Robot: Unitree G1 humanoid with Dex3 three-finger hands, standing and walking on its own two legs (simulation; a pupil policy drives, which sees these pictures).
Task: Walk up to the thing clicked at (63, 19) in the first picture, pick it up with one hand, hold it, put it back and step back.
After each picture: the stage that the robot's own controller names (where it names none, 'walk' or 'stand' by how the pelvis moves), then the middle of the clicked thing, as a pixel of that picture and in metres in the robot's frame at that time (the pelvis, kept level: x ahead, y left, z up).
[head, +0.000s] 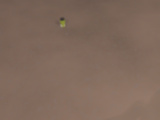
stand; (62, 22) +1.90 +0.25 -0.72
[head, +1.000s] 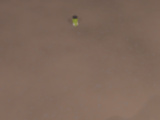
walk; (75, 20) +1.77 +0.22 -0.71
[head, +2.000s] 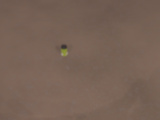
walk; (64, 50) +1.24 +0.23 -0.69
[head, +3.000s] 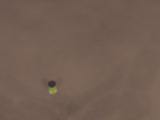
walk; (52, 87) +0.80 +0.23 -0.70
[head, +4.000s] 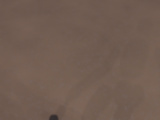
walk; out of the picture +0.52 +0.19 -0.71
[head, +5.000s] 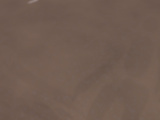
stand; out of the picture +0.41 +0.18 -0.72
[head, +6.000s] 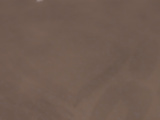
stand; out of the picture +0.42 +0.15 -0.72
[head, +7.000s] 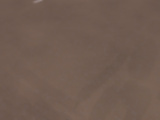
stand; out of the picture +0.43 +0.17 -0.72
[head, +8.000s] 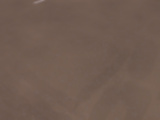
stand; out of the picture +0.42 +0.17 -0.73
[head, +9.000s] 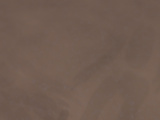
go down; out of the picture +0.42 +0.17 -0.72
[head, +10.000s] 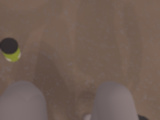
go down; (11, 50) +0.48 +0.26 -0.28
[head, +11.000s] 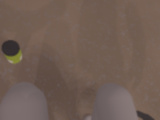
close in; (12, 52) +0.47 +0.27 -0.29
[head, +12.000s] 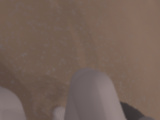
close in; out of the picture +0.44 +0.32 -0.22
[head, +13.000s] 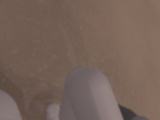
close; out of the picture +0.43 +0.32 -0.22
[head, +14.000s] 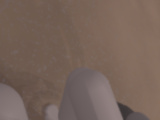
lift; out of the picture +0.41 +0.29 -0.22
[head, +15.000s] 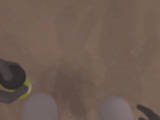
lift; (17, 83) +0.33 +0.22 -0.05
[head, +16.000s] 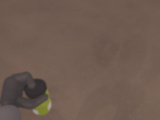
hold; (38, 97) +0.32 +0.15 +0.01
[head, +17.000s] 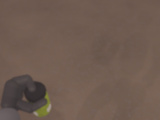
hold; (38, 100) +0.32 +0.16 -0.01
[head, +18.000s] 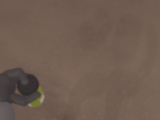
crouch; (31, 92) +0.35 +0.17 -0.05
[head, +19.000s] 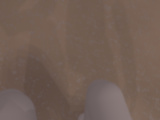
lower; out of the picture +0.47 +0.29 -0.10
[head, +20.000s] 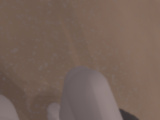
lower; out of the picture +0.42 +0.33 -0.22
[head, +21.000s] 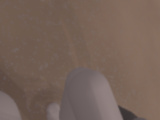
lower; out of the picture +0.41 +0.33 -0.22
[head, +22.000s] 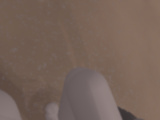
lower; out of the picture +0.41 +0.33 -0.23
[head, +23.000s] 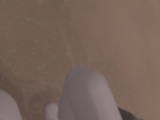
lower; out of the picture +0.41 +0.33 -0.22
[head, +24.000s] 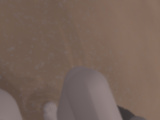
open; out of the picture +0.41 +0.31 -0.23
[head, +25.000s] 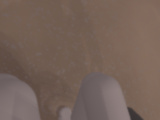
stand; out of the picture +0.41 +0.30 -0.24
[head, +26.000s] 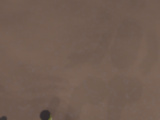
stand; (46, 117) +0.40 +0.20 -0.59
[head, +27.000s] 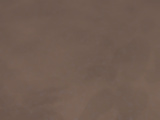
stand; out of the picture +0.39 +0.20 -0.67
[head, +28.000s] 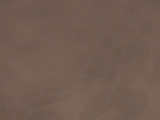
stand; out of the picture +0.40 +0.19 -0.67
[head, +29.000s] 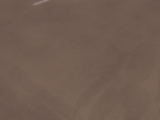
stand; out of the picture +0.41 +0.17 -0.72
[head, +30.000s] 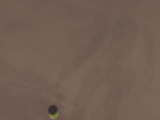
walk; (53, 112) +0.46 +0.17 -0.70
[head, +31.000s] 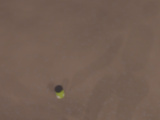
walk; (59, 91) +0.67 +0.23 -0.70
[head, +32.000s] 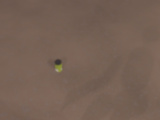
stand; (58, 65) +1.00 +0.21 -0.70
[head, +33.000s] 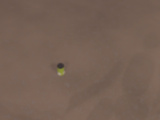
stand; (60, 69) +1.02 +0.20 -0.72
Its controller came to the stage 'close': yes
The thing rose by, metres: 0.71
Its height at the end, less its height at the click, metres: +0.00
